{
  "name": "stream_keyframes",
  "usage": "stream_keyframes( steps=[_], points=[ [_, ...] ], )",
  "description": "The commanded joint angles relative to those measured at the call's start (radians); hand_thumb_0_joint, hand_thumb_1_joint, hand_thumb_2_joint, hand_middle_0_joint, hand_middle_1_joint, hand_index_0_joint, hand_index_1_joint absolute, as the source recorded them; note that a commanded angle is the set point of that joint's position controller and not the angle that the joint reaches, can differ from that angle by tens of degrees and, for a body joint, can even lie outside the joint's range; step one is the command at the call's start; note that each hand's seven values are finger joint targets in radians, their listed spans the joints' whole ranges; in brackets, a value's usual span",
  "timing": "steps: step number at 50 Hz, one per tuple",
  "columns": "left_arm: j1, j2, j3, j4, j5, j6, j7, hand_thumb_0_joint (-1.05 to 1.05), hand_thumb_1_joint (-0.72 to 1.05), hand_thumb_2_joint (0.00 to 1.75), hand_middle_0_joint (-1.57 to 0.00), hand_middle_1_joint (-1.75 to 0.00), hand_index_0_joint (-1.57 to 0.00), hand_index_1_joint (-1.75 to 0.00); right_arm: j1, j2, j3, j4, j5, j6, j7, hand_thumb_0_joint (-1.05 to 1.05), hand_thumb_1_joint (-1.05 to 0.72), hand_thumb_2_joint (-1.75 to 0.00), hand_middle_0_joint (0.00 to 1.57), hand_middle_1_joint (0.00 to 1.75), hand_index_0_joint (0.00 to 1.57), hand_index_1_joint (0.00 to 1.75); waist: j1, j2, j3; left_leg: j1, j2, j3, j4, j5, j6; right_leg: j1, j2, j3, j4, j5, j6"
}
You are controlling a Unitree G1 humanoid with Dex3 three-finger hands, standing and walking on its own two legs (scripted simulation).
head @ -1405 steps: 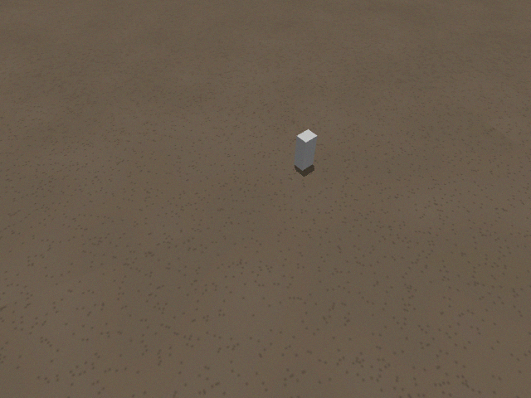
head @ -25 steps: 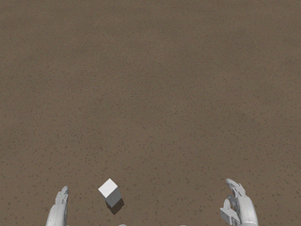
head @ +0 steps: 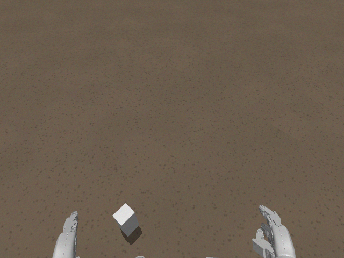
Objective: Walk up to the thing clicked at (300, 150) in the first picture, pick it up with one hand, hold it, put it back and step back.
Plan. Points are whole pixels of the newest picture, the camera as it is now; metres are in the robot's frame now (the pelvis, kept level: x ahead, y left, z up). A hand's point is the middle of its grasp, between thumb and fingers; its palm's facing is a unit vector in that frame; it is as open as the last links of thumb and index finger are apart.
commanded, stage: home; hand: left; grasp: from the side
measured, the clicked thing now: (126, 220) +0.40 +0.22 -0.63
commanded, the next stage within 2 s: stand in 0.14 s
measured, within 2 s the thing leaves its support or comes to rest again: neither
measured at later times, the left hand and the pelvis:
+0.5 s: hand (96, 250) +0.17 +0.18 -0.06, palm faces +0.10 -0.96 -0.28, open 14.3 cm; pelvis +0.00 +0.00 +0.00, yaw +0 degrees
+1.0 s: hand out of the picture +0.05 +0.25 -0.11, palm faces +0.00 -0.94 -0.34, open 7.5 cm; pelvis -0.01 +0.01 +0.04, yaw +0 degrees
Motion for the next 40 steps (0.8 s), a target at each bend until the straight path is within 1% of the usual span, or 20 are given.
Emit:
stream_keyframes(
  steps=[1, 3, 4, 6, 9, 12, 14, 15, 17, 18, 21, 22, 24, 25, 26, 28, 30, 31, 37, 40],
  points=[
    [-0.023, 0.099, 0.057, -0.176, 0.005, -0.055, 0.010, 0.00, -0.57, 0.05, -0.05, -0.05, -0.05, -0.05, -0.076, -0.120, -0.047, -0.164, 0.001, -0.056, -0.008, 0.00, -0.90, -0.90, 0.20, 0.30, 0.20, 0.30, 0.000, 0.020, -0.080, 0.085, -0.033, 0.031, -0.162, 0.165, 0.023, 0.019, 0.020, -0.013, -0.153, 0.154, -0.012],
    [-0.034, 0.088, 0.048, -0.183, 0.004, -0.057, 0.010, 0.00, -0.57, 0.04, -0.05, -0.05, -0.05, -0.05, -0.079, -0.118, -0.047, -0.164, 0.001, -0.058, -0.009, 0.00, -0.90, -0.90, 0.20, 0.30, 0.20, 0.30, 0.000, 0.023, -0.074, 0.081, -0.033, 0.031, -0.166, 0.150, 0.021, 0.011, 0.021, -0.014, -0.151, 0.141, -0.013],
    [-0.054, 0.104, 0.062, -0.208, 0.006, -0.062, 0.012, 0.00, -0.60, 0.03, -0.04, -0.05, -0.04, -0.05, -0.074, -0.122, -0.049, -0.161, 0.000, -0.058, -0.009, 0.00, -0.90, -0.90, 0.20, 0.30, 0.20, 0.30, 0.001, 0.027, -0.083, 0.089, -0.030, 0.029, -0.169, 0.145, 0.020, 0.009, 0.022, -0.014, -0.150, 0.134, -0.016],
    [-0.008, 0.083, 0.045, -0.164, 0.007, -0.058, 0.009, 0.00, -0.60, 0.03, -0.04, -0.05, -0.04, -0.05, -0.070, -0.121, -0.050, -0.163, -0.002, -0.060, -0.009, 0.00, -0.90, -0.90, 0.20, 0.30, 0.20, 0.30, -0.003, 0.004, -0.093, 0.092, -0.030, 0.028, -0.159, 0.178, 0.022, 0.023, 0.023, -0.015, -0.146, 0.167, -0.011],
    [-0.041, 0.111, 0.066, -0.211, 0.005, -0.063, 0.013, 0.00, -0.58, 0.04, -0.05, -0.05, -0.05, -0.05, -0.073, -0.121, -0.050, -0.165, 0.000, -0.058, -0.010, 0.00, -0.90, -0.90, 0.20, 0.30, 0.20, 0.30, 0.005, 0.007, -0.101, 0.087, -0.032, 0.030, -0.155, 0.181, 0.023, 0.026, 0.021, -0.012, -0.147, 0.169, -0.012],
    [-0.016, 0.093, 0.053, -0.181, 0.006, -0.060, 0.011, 0.00, -0.58, 0.04, -0.05, -0.05, -0.05, -0.05, -0.068, -0.117, -0.049, -0.160, -0.002, -0.058, -0.012, 0.00, -0.90, -0.90, 0.20, 0.30, 0.20, 0.30, -0.005, -0.009, -0.109, 0.090, -0.036, 0.039, -0.136, 0.200, 0.028, 0.035, 0.015, -0.002, -0.156, 0.203, -0.004],
    [-0.021, 0.089, 0.049, -0.179, 0.005, -0.060, 0.009, 0.00, -0.42, 0.20, -0.20, -0.21, -0.20, -0.21, -0.074, -0.119, -0.049, -0.163, -0.001, -0.060, -0.011, 0.00, -0.90, -0.90, 0.20, 0.30, 0.20, 0.30, -0.003, 0.003, -0.101, 0.085, -0.034, 0.036, -0.144, 0.193, 0.025, 0.028, 0.017, -0.006, -0.150, 0.191, -0.007],
    [-0.028, 0.095, 0.060, -0.183, 0.005, -0.061, 0.011, 0.00, -0.34, 0.28, -0.20, -0.29, -0.20, -0.29, -0.071, -0.122, -0.050, -0.160, -0.001, -0.058, -0.009, 0.00, -0.90, -0.90, 0.20, 0.30, 0.20, 0.30, 0.001, 0.012, -0.101, 0.087, -0.034, 0.036, -0.147, 0.192, 0.024, 0.030, 0.016, -0.007, -0.146, 0.186, -0.009],
    [-0.042, 0.113, 0.063, -0.216, 0.006, -0.064, 0.012, 0.00, -0.18, 0.44, -0.20, -0.30, -0.20, -0.30, -0.069, -0.121, -0.050, -0.157, -0.001, -0.057, -0.011, 0.00, -0.90, -0.90, 0.20, 0.30, 0.20, 0.30, 0.001, 0.011, -0.102, 0.090, -0.035, 0.036, -0.142, 0.199, 0.025, 0.031, 0.016, -0.006, -0.152, 0.194, -0.007],
    [-0.006, 0.094, 0.058, -0.167, 0.006, -0.060, 0.011, 0.00, -0.10, 0.52, -0.20, -0.30, -0.20, -0.30, -0.071, -0.120, -0.050, -0.161, -0.001, -0.057, -0.010, 0.00, -0.90, -0.90, 0.20, 0.30, 0.20, 0.30, -0.001, -0.018, -0.109, 0.086, -0.035, 0.036, -0.136, 0.207, 0.028, 0.040, 0.016, -0.007, -0.152, 0.206, -0.004],
    [-0.030, 0.103, 0.062, -0.196, 0.007, -0.063, 0.012, 0.00, 0.14, 0.76, -0.20, -0.30, -0.20, -0.30, -0.070, -0.118, -0.051, -0.159, -0.002, -0.057, -0.013, 0.00, -0.90, -0.90, 0.20, 0.30, 0.20, 0.30, -0.004, -0.012, -0.110, 0.091, -0.037, 0.042, -0.127, 0.217, 0.029, 0.041, 0.012, 0.000, -0.157, 0.228, -0.001],
    [-0.012, 0.084, 0.051, -0.154, 0.007, -0.060, 0.010, 0.00, 0.22, 0.84, -0.20, -0.30, -0.20, -0.30, -0.065, -0.119, -0.052, -0.156, -0.002, -0.056, -0.013, 0.00, -0.90, -0.90, 0.20, 0.30, 0.20, 0.30, -0.007, -0.020, -0.093, 0.085, -0.038, 0.044, -0.130, 0.211, 0.030, 0.031, 0.013, 0.001, -0.156, 0.223, -0.001],
    [-0.025, 0.094, 0.060, -0.175, 0.006, -0.062, 0.011, 0.00, 0.38, 0.90, -0.20, -0.30, -0.20, -0.30, -0.070, -0.123, -0.053, -0.157, -0.003, -0.056, -0.011, 0.00, -0.90, -0.90, 0.20, 0.30, 0.20, 0.30, -0.005, 0.004, -0.104, 0.089, -0.035, 0.038, -0.138, 0.211, 0.026, 0.038, 0.015, -0.005, -0.149, 0.214, -0.005],
    [-0.204, 0.225, 0.098, 0.176, 0.110, -0.177, -0.033, 0.00, 0.46, 0.90, -0.20, -0.30, -0.20, -0.30, -0.121, -0.261, -0.093, 0.062, -0.111, 0.012, 0.048, 0.00, -0.90, -0.90, 0.20, 0.30, 0.20, 0.30, 0.036, -0.066, 0.045, 0.109, -0.001, -0.029, -0.188, 0.363, 0.052, 0.161, -0.065, 0.081, -0.181, 0.271, -0.063],
    [-0.160, 0.235, 0.105, 0.274, 0.114, -0.222, -0.059, 0.00, 0.54, 0.90, -0.20, -0.30, -0.20, -0.30, -0.119, -0.250, -0.104, 0.108, -0.123, 0.041, 0.087, 0.00, -0.90, -0.90, 0.20, 0.30, 0.20, 0.30, 0.039, -0.100, -0.024, 0.168, -0.002, -0.001, -0.165, 0.354, 0.074, 0.178, -0.088, 0.126, -0.197, 0.316, -0.085],
    [-0.183, 0.249, 0.096, 0.328, 0.104, -0.267, -0.082, 0.00, 0.70, 0.90, -0.20, -0.30, -0.20, -0.30, -0.115, -0.240, -0.106, 0.119, -0.109, 0.062, 0.115, 0.00, -0.90, -0.90, 0.20, 0.30, 0.20, 0.30, 0.018, -0.083, 0.000, 0.195, -0.005, -0.013, -0.199, 0.316, 0.090, 0.148, -0.090, 0.151, -0.222, 0.292, -0.094],
    [-0.213, 0.255, 0.089, 0.402, 0.075, -0.291, -0.097, 0.00, 0.86, 0.90, -0.20, -0.30, -0.20, -0.30, -0.101, -0.239, -0.104, 0.145, -0.074, 0.060, 0.146, 0.00, -0.90, -0.90, 0.20, 0.30, 0.20, 0.30, 0.022, -0.020, -0.017, 0.242, -0.003, -0.021, -0.246, 0.257, 0.090, 0.182, -0.096, 0.144, -0.233, 0.245, -0.078],
    [-0.213, 0.254, 0.088, 0.440, 0.069, -0.297, -0.102, 0.00, 0.90, 0.90, -0.20, -0.30, -0.20, -0.30, -0.109, -0.248, -0.109, 0.163, -0.064, 0.061, 0.156, 0.00, -0.90, -0.90, 0.20, 0.30, 0.20, 0.30, 0.033, -0.026, -0.014, 0.255, -0.002, -0.025, -0.254, 0.276, 0.081, 0.191, -0.095, 0.143, -0.241, 0.271, -0.077],
    [-0.262, 0.261, 0.085, 0.633, 0.055, -0.312, -0.100, 0.00, 0.90, 0.90, -0.20, -0.30, -0.20, -0.30, -0.135, -0.254, -0.114, 0.254, -0.060, 0.073, 0.170, 0.00, -0.90, -0.90, 0.20, 0.30, 0.20, 0.30, 0.037, 0.006, -0.003, 0.303, 0.021, -0.059, -0.358, 0.320, 0.076, 0.270, -0.087, 0.106, -0.283, 0.301, -0.051],
    [-0.273, 0.265, 0.078, 0.706, 0.053, -0.313, -0.096, 0.00, 0.90, 0.90, -0.20, -0.30, -0.20, -0.30, -0.141, -0.261, -0.115, 0.294, -0.056, 0.083, 0.169, 0.00, -0.90, -0.90, 0.20, 0.30, 0.20, 0.30, 0.037, -0.002, 0.045, 0.300, 0.025, -0.066, -0.406, 0.281, 0.077, 0.291, -0.089, 0.103, -0.341, 0.283, -0.046]
  ],
)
